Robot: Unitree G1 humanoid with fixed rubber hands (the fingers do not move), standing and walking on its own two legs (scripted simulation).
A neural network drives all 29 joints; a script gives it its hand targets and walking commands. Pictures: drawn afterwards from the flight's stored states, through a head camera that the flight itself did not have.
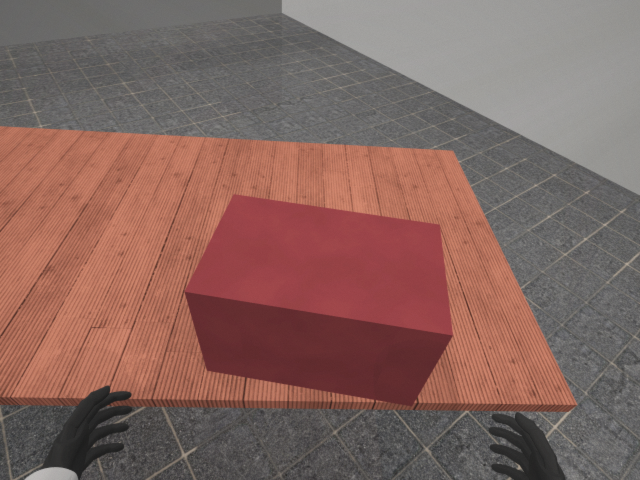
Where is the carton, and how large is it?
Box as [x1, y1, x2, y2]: [185, 194, 452, 405]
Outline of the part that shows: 233,194 185,290 185,295 207,370 411,405 452,335 439,225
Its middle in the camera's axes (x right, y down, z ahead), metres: +0.00 +0.09 +0.56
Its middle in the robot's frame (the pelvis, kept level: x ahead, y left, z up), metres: +0.37 +0.01 +0.02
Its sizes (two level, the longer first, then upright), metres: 0.302 0.183 0.189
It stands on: a table, 0.71 m high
